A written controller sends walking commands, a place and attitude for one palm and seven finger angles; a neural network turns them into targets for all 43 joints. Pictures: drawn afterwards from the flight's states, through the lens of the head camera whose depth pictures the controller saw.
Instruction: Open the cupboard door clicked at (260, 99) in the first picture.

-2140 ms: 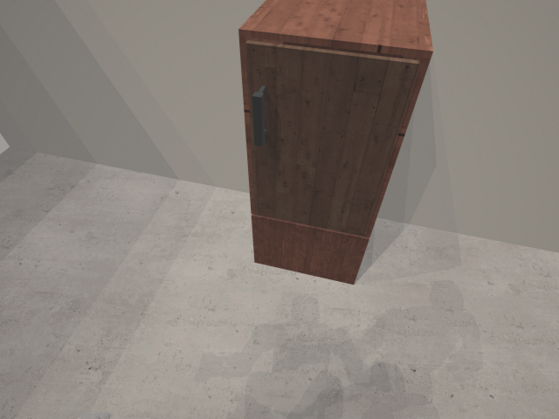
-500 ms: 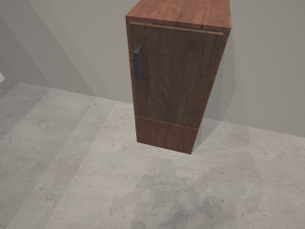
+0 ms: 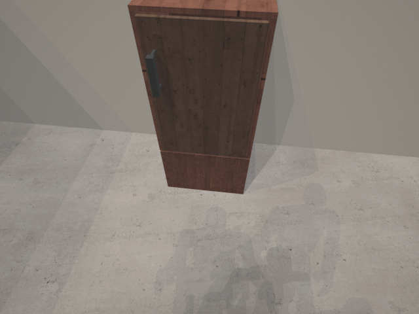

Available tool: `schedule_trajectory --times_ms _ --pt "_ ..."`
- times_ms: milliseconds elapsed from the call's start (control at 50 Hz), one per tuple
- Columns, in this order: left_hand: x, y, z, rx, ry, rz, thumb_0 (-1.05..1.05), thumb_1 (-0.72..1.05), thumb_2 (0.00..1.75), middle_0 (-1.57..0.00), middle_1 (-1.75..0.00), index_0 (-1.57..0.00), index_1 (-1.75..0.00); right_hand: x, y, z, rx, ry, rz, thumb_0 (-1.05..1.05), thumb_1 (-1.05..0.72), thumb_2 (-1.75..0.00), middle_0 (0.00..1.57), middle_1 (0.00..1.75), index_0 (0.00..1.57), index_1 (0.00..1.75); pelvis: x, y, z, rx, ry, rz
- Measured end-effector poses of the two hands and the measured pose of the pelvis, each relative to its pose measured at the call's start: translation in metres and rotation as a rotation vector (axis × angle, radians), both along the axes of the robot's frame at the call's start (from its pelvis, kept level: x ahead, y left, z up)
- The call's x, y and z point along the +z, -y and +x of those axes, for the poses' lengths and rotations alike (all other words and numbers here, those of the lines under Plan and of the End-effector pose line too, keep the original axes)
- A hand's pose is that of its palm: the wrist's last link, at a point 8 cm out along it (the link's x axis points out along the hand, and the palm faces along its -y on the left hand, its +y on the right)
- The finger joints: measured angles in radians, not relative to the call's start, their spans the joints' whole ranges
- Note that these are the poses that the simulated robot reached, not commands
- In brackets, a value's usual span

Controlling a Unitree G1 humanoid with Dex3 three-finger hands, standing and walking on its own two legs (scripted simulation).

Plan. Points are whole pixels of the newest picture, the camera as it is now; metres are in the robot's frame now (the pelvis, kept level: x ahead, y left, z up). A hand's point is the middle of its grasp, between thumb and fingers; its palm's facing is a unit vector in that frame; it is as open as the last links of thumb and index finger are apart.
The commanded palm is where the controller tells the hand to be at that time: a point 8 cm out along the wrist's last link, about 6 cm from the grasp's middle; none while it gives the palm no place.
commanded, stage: take the last steps up to it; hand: left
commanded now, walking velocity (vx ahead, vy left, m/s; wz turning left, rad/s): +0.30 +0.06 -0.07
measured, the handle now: (155, 73) +0.82 +0.22 +0.01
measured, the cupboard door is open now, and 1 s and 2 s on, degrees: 0 0 0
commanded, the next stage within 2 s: come to a stop and stand still in 0.62 s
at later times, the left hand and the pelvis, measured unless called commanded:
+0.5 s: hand (140, 297) +0.18 +0.17 -0.17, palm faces -0.02 -0.98 -0.18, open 7.4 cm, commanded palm none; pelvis +0.11 +0.00 -0.01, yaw -2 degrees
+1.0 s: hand (123, 270) +0.24 +0.23 -0.18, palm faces -0.01 -0.98 -0.18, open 7.4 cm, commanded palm none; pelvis +0.23 +0.04 +0.01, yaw -5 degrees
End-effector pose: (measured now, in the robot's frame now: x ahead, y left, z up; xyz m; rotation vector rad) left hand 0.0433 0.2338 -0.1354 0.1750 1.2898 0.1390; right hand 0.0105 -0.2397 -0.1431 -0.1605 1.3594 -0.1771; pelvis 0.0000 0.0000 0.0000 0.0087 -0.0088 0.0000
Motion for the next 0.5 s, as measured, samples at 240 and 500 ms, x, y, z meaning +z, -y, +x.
schedule_trajectory --times_ms 240,500 --pt "0.001 -0.024 0.018 -0.022 -0.041 -0.023 0.00 0.91 0.90 -0.20 -0.30 -0.20 -0.30 0.015 -0.029 -0.048 -0.105 -0.079 -0.010 0.00 -0.91 -0.90 0.19 0.30 0.20 0.29 0.008 -0.022 0.034 -0.049 -0.005 -0.011" --pt "-0.002 0.015 0.134 -0.050 0.107 -0.027 0.00 0.91 0.90 -0.20 -0.30 -0.20 -0.30 -0.001 -0.040 -0.026 -0.138 -0.273 0.099 0.00 -0.91 -0.90 0.20 0.30 0.20 0.30 -0.005 0.004 0.105 -0.043 0.004 -0.017"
